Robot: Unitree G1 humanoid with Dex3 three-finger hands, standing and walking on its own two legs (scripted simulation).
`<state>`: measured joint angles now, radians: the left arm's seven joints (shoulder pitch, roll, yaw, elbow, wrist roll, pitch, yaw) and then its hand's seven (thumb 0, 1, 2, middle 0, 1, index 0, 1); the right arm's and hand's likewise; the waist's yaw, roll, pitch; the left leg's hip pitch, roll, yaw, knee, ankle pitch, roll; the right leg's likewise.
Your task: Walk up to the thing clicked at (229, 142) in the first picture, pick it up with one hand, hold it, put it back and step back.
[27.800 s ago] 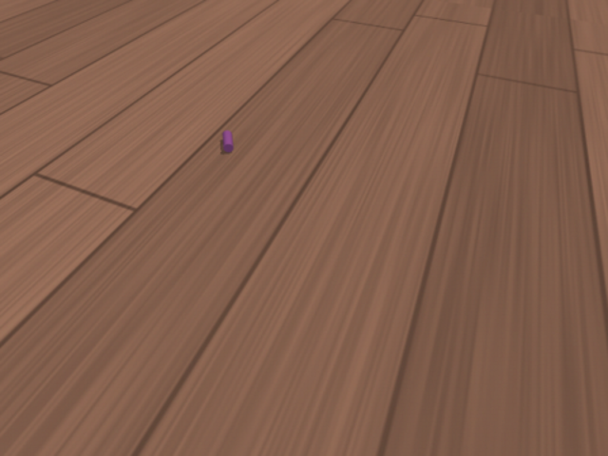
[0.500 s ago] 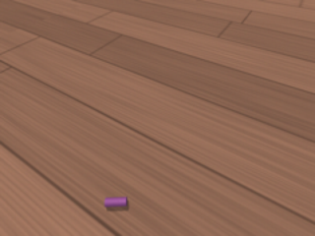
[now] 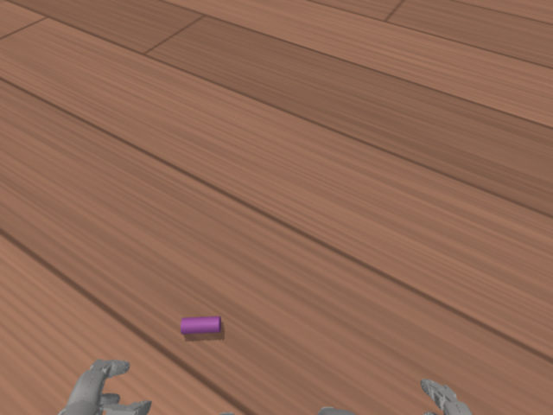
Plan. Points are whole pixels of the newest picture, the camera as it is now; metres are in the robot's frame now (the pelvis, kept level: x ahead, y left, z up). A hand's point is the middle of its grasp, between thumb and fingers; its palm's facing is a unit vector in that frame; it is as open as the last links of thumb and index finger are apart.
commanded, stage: rise first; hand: left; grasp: from above
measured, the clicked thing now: (201, 325) +0.46 +0.25 -0.72
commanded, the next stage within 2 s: none
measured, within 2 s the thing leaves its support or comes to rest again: neither
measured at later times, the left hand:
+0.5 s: hand out of the picture +0.14 +0.26 -0.20, palm faces -0.19 -0.86 -0.48, open 14.0 cm
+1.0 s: hand (143, 395) +0.20 +0.28 -0.34, palm faces -0.42 -0.57 -0.71, open 13.8 cm
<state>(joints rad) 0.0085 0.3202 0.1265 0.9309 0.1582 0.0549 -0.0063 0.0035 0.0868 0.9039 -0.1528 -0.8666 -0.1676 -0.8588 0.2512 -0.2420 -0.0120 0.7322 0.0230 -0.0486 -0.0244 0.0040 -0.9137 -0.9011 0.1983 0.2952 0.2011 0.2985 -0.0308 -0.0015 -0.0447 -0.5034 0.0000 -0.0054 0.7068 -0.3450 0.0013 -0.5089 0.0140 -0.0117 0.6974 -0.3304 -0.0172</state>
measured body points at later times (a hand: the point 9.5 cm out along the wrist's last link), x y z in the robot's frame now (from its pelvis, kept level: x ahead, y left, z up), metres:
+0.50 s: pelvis +0.01 +0.01 -0.07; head +0.10 +0.02 +0.37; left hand +0.15 +0.30 -0.17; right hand +0.18 -0.24 -0.15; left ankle +0.00 +0.12 -0.72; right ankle +0.01 -0.11 -0.72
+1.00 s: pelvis -0.04 +0.00 -0.20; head +0.12 +0.02 +0.22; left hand +0.22 +0.31 -0.30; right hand +0.16 -0.27 -0.30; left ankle +0.00 +0.12 -0.72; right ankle +0.01 -0.11 -0.72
